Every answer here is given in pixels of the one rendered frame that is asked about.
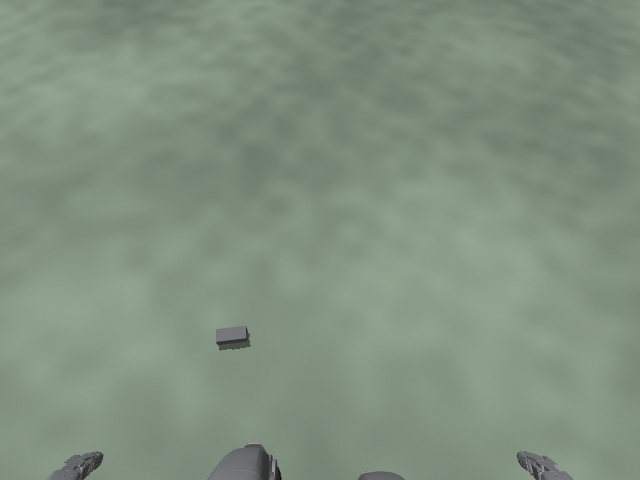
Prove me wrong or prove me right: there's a small box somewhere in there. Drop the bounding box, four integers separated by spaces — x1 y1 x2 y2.
216 326 247 345

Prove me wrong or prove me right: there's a left robot hand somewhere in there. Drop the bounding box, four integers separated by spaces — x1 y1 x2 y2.
47 452 103 480

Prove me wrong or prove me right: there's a right robot hand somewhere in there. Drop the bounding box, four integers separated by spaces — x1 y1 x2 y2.
517 451 573 480

